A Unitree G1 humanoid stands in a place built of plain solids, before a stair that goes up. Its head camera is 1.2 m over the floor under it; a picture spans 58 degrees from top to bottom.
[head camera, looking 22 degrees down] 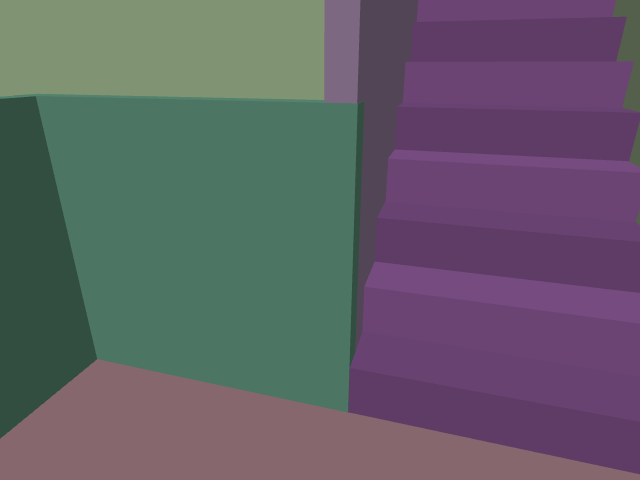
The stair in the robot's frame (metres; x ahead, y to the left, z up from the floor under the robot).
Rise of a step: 0.20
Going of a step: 0.24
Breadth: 1.02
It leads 16 degrees to the right of straight ahead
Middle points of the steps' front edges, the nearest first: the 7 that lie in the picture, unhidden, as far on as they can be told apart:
1.11 -0.59 0.20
1.34 -0.66 0.41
1.57 -0.73 0.61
1.80 -0.80 0.81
2.03 -0.86 1.01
2.26 -0.93 1.22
2.49 -1.00 1.42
